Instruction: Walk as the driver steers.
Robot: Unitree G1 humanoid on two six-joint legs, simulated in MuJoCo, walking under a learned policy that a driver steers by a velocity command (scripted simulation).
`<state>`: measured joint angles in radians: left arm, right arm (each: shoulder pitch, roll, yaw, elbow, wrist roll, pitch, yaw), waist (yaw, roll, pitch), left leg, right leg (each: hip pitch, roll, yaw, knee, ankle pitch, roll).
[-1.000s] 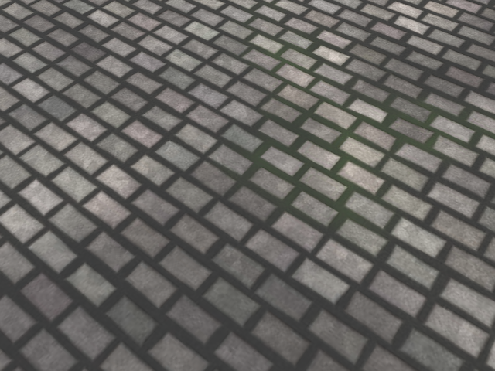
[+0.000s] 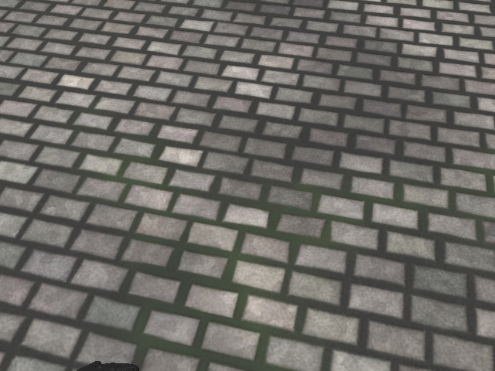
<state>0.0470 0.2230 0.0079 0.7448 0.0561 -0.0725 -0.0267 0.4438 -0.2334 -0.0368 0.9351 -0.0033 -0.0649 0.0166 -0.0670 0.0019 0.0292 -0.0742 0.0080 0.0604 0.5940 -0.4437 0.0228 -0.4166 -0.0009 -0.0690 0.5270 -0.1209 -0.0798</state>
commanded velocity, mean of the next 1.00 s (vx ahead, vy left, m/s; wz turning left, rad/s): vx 0.41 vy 0.00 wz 0.37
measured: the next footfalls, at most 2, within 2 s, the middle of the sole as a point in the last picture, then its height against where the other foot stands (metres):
left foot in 0.52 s outside the picture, level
right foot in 1.04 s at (234, 302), level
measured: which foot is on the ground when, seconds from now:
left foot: up 0.00-0.50, down 0.52-1.00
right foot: down 0.00-0.54, up 0.56-1.00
